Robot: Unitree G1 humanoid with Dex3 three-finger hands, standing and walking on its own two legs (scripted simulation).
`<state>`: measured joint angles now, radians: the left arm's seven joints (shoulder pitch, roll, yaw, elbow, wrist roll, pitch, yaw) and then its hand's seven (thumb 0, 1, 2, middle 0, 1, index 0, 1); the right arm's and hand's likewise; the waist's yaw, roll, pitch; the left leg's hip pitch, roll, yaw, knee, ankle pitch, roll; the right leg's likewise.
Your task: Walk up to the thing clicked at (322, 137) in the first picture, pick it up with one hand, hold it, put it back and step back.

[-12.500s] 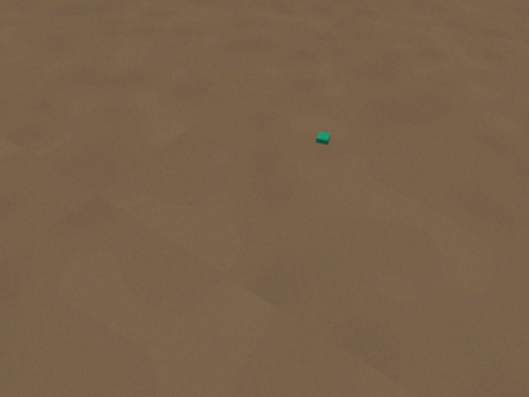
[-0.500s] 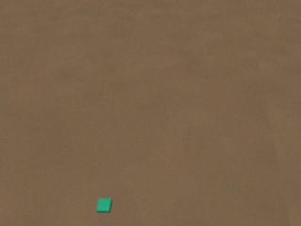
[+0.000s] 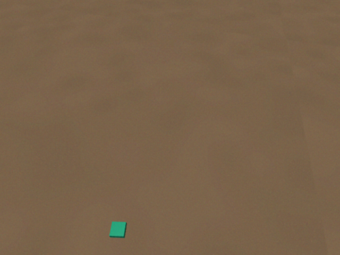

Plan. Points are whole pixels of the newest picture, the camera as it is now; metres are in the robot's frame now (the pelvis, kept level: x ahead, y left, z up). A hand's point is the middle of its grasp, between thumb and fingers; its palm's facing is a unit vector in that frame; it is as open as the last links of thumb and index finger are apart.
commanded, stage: stand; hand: left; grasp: from above
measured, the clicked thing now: (118, 229) +0.42 +0.28 -0.77
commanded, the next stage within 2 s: rise first in 0.76 s
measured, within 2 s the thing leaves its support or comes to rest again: neither
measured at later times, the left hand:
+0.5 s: hand out of the picture +0.07 +0.25 -0.16, palm faces -0.04 -0.94 -0.35, open 7.4 cm
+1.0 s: hand out of the picture +0.12 +0.25 -0.16, palm faces +0.04 -0.95 -0.32, open 7.6 cm
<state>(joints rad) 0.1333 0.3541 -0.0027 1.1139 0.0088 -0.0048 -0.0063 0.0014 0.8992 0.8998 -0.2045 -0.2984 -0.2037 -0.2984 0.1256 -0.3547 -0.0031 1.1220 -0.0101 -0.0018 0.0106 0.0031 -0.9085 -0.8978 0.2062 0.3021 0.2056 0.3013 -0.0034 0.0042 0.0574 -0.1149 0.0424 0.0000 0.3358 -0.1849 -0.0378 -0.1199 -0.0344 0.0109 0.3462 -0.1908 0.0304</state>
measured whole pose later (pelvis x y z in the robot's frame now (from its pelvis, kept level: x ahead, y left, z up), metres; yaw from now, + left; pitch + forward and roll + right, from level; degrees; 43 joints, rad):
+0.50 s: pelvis +0.01 +0.00 +0.00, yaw +0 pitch -2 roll +0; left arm 0.12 0.35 0.00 1.11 0.01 -0.01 0.00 0.00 0.90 0.90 -0.20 -0.30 -0.20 -0.30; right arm 0.12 -0.36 0.00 1.12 -0.01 0.00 0.01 0.00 -0.91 -0.90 0.21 0.30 0.21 0.30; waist 0.00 0.01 0.06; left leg -0.11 0.04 0.00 0.33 -0.19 -0.04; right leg -0.12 -0.03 0.01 0.35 -0.20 0.03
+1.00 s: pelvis +0.00 +0.00 -0.01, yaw +1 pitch +2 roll +0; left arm 0.01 0.32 0.08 1.07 0.02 -0.02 -0.01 0.00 0.79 0.88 -0.25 -0.39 -0.24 -0.40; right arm 0.18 -0.32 -0.01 0.91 0.03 -0.04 -0.02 0.00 -0.91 -0.90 0.20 0.30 0.20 0.30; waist -0.01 0.01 0.05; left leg -0.28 0.04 -0.02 0.48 -0.24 -0.04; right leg -0.27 -0.04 -0.01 0.48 -0.24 0.03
